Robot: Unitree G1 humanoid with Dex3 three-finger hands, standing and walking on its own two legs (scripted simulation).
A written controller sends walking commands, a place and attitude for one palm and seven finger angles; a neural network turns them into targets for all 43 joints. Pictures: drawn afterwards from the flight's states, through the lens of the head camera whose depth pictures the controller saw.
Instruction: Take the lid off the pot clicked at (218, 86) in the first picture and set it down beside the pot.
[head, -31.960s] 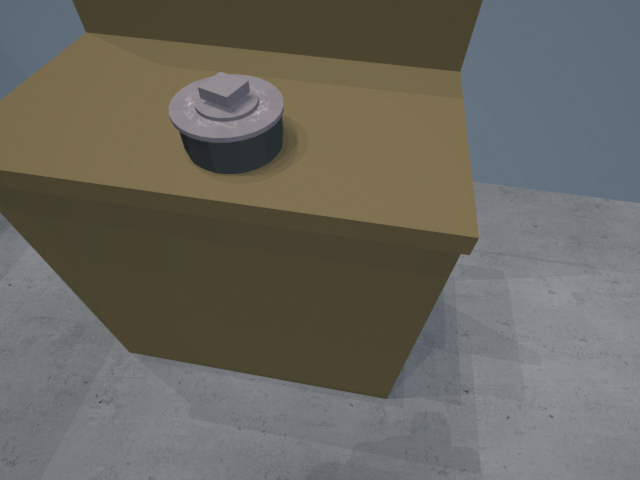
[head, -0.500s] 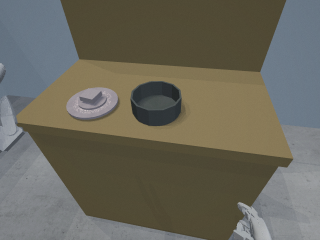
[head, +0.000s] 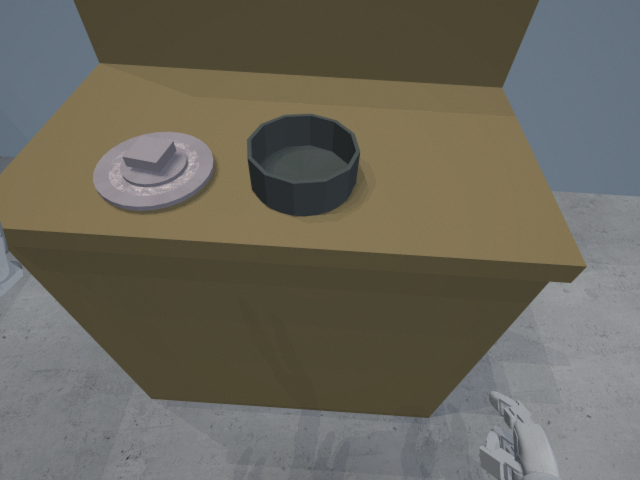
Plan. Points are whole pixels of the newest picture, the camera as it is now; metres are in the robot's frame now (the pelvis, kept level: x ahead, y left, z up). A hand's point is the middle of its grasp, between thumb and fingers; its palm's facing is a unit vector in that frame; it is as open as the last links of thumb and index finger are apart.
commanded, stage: step back with the hand held close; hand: left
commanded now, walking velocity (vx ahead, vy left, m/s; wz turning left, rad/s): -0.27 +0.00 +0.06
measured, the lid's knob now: (150, 153) +0.52 +0.28 +0.11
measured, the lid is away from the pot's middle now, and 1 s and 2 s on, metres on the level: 0.23 0.23 0.23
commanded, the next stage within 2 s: stop stepping back and stand still in 1.02 s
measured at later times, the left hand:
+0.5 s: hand out of the picture +0.15 +0.28 +0.28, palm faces +0.53 -0.77 -0.36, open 7.5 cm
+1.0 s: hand out of the picture +0.04 +0.34 +0.29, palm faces +0.40 -0.82 -0.41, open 7.5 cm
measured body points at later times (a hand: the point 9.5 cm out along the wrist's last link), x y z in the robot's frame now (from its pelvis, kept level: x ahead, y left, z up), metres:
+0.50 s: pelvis -0.05 +0.04 +0.00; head -0.03 +0.06 +0.45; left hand +0.11 +0.32 +0.29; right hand +0.12 -0.20 -0.08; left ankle +0.07 +0.05 -0.73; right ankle -0.08 -0.10 -0.72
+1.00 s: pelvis -0.16 +0.12 +0.01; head -0.12 +0.18 +0.46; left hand +0.01 +0.38 +0.31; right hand +0.00 -0.10 -0.06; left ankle -0.03 +0.14 -0.73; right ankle -0.24 -0.02 -0.67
